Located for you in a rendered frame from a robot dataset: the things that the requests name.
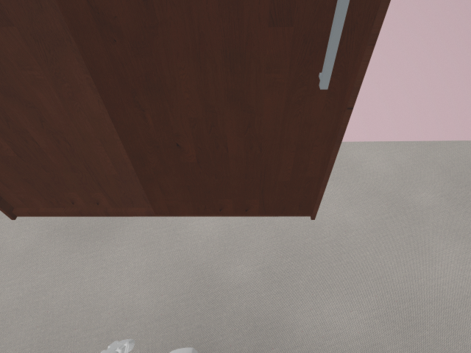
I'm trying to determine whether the wardrobe door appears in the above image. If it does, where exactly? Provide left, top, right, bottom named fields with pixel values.
left=56, top=0, right=381, bottom=215
left=0, top=0, right=152, bottom=208

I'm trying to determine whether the handle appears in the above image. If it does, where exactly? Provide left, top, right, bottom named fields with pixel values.
left=319, top=0, right=350, bottom=90

